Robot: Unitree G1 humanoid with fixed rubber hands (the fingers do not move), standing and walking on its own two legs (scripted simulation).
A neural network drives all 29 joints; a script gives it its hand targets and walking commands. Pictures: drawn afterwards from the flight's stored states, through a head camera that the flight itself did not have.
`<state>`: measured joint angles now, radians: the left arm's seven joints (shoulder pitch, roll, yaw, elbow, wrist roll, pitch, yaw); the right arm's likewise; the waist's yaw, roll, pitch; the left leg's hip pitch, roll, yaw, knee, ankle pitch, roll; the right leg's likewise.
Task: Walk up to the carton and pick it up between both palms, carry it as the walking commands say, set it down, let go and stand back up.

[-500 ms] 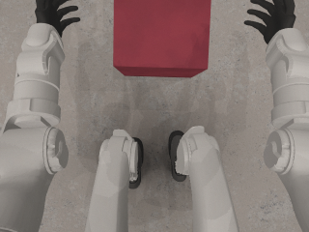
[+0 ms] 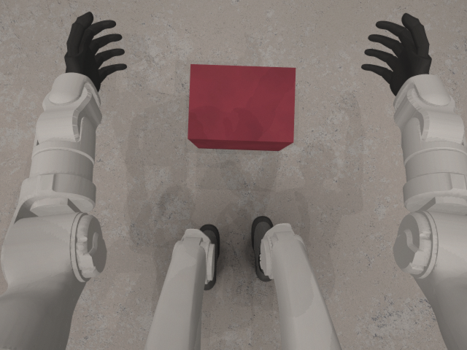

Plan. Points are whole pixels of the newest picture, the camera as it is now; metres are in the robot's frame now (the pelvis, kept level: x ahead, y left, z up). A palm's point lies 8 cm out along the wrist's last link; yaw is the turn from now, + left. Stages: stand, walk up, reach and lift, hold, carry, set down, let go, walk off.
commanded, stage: set down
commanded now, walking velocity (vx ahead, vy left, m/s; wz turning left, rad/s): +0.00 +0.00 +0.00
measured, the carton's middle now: (240, 113) +0.54 -0.03 -0.50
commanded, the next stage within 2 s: let go in 0.36 s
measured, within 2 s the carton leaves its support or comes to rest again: neither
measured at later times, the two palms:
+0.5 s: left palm (56, 89) +0.48 +0.22 -0.04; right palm (432, 89) +0.46 -0.26 -0.04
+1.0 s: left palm out of the picture +0.31 +0.23 +0.08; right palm out of the picture +0.29 -0.24 +0.08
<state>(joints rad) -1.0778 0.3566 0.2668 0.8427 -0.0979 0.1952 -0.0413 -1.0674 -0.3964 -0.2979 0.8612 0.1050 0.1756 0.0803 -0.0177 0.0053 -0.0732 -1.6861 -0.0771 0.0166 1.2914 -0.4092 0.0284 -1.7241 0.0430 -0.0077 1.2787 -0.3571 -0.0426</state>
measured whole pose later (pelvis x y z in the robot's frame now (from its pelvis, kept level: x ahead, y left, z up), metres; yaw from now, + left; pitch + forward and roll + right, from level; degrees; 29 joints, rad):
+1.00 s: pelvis +0.09 +0.00 +0.16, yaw -1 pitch +13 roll +0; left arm 0.06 0.20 0.08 0.51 -0.01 0.01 -0.03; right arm 0.08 -0.22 -0.09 0.50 0.02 0.00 0.07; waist -0.01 0.01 -0.01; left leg -0.47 -0.06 -0.05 0.54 -0.29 0.04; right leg -0.50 0.06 0.01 0.52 -0.24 -0.03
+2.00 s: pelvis +0.11 +0.00 +0.16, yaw -1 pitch -1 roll +0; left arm 0.16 0.34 0.05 0.77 0.03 0.01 0.02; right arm 0.19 -0.35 -0.04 0.73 -0.03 0.01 -0.02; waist 0.00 0.01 0.00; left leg -0.13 -0.05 -0.04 0.45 -0.31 0.04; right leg -0.15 0.06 0.01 0.44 -0.27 -0.04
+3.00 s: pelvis +0.09 +0.00 +0.17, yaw +0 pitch -2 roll +0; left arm 0.12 0.38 0.01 1.03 0.02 -0.01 0.01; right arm 0.14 -0.39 0.00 1.00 -0.02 -0.02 -0.02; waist 0.01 0.00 0.02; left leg -0.06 -0.05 -0.05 0.31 -0.20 0.04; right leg -0.09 0.05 0.01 0.31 -0.18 -0.04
